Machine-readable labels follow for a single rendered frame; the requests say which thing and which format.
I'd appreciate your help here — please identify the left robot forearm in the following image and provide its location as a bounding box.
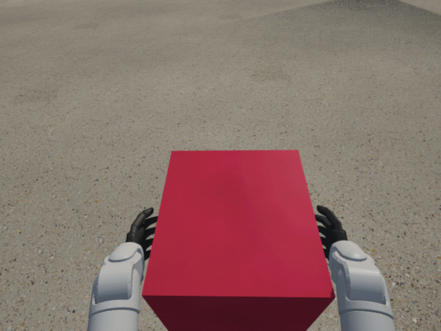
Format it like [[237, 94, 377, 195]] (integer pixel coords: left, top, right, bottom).
[[87, 242, 145, 331]]

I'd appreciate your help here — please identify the robot left hand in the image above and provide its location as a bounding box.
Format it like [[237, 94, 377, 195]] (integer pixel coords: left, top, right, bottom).
[[126, 208, 158, 260]]

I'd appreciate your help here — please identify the carton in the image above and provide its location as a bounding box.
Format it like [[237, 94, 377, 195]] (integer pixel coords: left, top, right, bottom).
[[141, 150, 336, 331]]

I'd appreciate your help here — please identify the right robot forearm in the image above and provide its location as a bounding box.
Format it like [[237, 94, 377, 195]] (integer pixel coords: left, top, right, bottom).
[[329, 241, 396, 331]]

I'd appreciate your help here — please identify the robot right hand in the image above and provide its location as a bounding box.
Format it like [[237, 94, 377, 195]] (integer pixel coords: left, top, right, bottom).
[[315, 205, 348, 260]]

